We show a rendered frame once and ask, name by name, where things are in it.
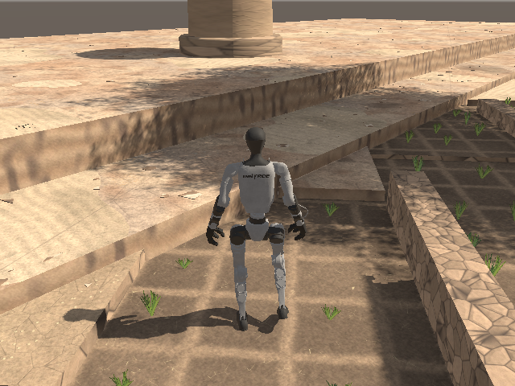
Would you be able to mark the robot left forearm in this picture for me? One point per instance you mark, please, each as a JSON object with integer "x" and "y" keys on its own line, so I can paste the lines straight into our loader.
{"x": 216, "y": 215}

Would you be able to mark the robot right forearm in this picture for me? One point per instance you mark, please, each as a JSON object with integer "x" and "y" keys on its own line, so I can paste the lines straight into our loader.
{"x": 296, "y": 213}

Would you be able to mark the robot left upper arm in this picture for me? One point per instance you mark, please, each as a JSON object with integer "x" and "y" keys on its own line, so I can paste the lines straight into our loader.
{"x": 226, "y": 184}

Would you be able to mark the left robot foot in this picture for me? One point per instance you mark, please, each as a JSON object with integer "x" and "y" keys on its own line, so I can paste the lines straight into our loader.
{"x": 243, "y": 324}

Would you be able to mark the right robot thigh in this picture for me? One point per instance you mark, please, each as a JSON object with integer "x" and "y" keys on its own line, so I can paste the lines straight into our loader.
{"x": 276, "y": 234}

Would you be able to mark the robot left hand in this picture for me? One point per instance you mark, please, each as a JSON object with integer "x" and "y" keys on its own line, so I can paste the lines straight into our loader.
{"x": 210, "y": 233}

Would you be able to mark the robot right upper arm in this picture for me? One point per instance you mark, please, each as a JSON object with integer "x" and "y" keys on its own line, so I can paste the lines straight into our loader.
{"x": 281, "y": 169}

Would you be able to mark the robot right hand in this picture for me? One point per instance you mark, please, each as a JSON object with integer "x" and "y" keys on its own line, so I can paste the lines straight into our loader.
{"x": 296, "y": 228}

